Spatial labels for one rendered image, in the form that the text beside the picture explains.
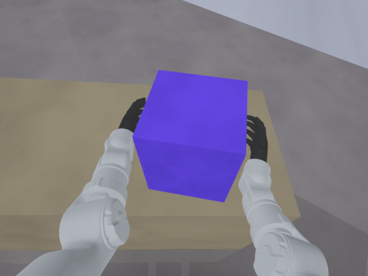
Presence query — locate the left robot upper arm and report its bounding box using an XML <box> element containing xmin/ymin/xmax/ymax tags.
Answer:
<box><xmin>16</xmin><ymin>197</ymin><xmax>130</xmax><ymax>276</ymax></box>

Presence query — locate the pedestal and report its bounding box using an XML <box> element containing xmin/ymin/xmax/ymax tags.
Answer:
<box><xmin>0</xmin><ymin>78</ymin><xmax>301</xmax><ymax>251</ymax></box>

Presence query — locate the robot left hand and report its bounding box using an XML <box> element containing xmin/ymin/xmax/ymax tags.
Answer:
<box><xmin>119</xmin><ymin>98</ymin><xmax>146</xmax><ymax>133</ymax></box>

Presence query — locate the right robot upper arm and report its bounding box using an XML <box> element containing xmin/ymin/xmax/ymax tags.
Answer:
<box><xmin>254</xmin><ymin>231</ymin><xmax>328</xmax><ymax>276</ymax></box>

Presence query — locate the carton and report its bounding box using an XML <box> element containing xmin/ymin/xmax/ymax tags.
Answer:
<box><xmin>132</xmin><ymin>70</ymin><xmax>248</xmax><ymax>202</ymax></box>

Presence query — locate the robot right hand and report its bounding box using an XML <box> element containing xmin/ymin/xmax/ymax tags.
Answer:
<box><xmin>246</xmin><ymin>115</ymin><xmax>268</xmax><ymax>162</ymax></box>

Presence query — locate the right robot forearm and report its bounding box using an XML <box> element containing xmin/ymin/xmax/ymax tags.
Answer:
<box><xmin>239</xmin><ymin>159</ymin><xmax>311</xmax><ymax>249</ymax></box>

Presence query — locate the left robot forearm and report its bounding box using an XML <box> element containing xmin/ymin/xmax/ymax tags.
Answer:
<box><xmin>59</xmin><ymin>128</ymin><xmax>135</xmax><ymax>245</ymax></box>

